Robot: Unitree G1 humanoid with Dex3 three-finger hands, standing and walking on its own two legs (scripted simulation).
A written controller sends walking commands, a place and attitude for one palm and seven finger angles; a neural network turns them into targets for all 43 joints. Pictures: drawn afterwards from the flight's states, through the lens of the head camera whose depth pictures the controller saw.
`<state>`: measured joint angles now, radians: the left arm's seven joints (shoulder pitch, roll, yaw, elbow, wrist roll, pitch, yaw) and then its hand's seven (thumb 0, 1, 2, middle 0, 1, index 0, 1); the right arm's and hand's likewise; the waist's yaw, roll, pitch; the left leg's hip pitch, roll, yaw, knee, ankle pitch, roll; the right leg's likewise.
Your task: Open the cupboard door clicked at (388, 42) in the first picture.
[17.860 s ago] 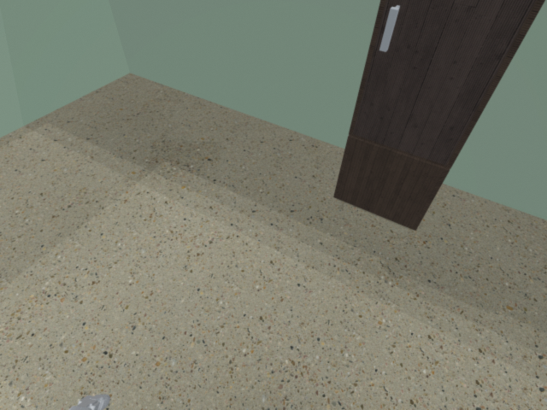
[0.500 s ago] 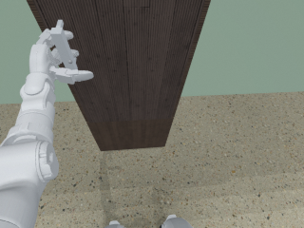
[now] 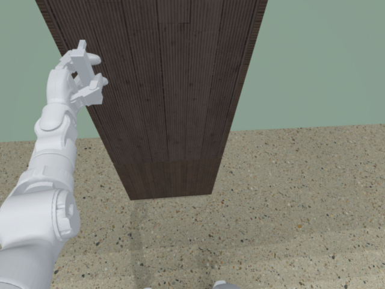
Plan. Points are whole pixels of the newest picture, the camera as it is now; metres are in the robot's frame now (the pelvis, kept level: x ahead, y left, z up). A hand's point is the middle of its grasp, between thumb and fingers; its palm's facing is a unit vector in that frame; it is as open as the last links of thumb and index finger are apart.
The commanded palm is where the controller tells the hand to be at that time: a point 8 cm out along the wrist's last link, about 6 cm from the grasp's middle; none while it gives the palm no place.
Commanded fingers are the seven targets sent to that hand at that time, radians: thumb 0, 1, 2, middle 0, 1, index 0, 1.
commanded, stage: pull the door open along its arc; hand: left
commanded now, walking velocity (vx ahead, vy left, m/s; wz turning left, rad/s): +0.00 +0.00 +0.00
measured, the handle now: (89, 73) +0.55 +0.18 +0.13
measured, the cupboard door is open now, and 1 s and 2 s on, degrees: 0 33 38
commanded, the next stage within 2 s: open thumb and fingers to let go in 1.20 s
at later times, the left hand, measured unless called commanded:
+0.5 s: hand (99, 113) +0.43 +0.15 +0.13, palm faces -0.04 -1.00 +0.01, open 6.2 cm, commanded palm +0.38 +0.21 +0.13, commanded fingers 0.00 0.90 0.90 -0.40 -1.35 -0.40 -1.35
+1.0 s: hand (140, 158) +0.33 +0.07 +0.13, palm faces +0.41 -0.91 +0.03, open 6.2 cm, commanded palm +0.26 +0.11 +0.13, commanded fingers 0.00 0.90 0.90 -0.40 -1.35 -0.40 -1.35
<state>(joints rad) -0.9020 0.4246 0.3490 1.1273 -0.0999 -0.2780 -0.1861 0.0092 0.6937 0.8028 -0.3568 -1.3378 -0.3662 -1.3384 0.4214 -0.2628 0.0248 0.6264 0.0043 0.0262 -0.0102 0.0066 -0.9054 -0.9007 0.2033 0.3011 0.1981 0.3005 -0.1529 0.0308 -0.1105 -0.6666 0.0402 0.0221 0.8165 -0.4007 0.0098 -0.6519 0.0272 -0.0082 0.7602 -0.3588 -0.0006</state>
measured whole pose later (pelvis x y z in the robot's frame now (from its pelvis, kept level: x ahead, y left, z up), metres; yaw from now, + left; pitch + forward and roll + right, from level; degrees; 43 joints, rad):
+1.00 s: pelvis +0.00 -0.03 +0.02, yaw +3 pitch +2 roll +0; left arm -0.10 -0.12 -0.11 0.09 0.03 0.07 0.54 0.00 0.67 0.79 -0.32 -1.30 -0.33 -1.32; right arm 0.18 -0.18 0.03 0.57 -0.04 0.06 0.01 0.01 -0.91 -0.90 0.20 0.30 0.20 0.30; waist -0.01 0.04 -0.09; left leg -0.34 0.03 -0.02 0.64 -0.34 -0.02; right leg -0.33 0.02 -0.05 0.64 -0.34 -0.03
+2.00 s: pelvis -0.01 -0.01 +0.02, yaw +4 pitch -1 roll -1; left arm -0.06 -0.10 -0.31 0.01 0.05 0.13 0.60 -0.01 -0.46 0.32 -0.26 -0.93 -0.26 -0.94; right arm 0.14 -0.16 0.02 0.63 -0.03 0.07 0.03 0.01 -0.91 -0.90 0.20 0.30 0.20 0.30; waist 0.01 0.04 -0.03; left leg -0.32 0.01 -0.03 0.68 -0.35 -0.01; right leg -0.30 0.00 -0.06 0.66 -0.34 -0.01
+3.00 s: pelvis +0.00 -0.02 +0.02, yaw +2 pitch -1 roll +0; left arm 0.27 0.08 -0.20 -0.24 -0.08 0.03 0.05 -0.01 -0.50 0.30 -0.18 -0.32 -0.19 -0.32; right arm 0.21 -0.19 0.06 0.49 0.01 0.00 -0.01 0.01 -0.90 -0.90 0.20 0.30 0.20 0.30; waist 0.01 0.03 -0.04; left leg -0.29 0.02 0.00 0.65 -0.35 -0.01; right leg -0.29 0.01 -0.03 0.66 -0.35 -0.02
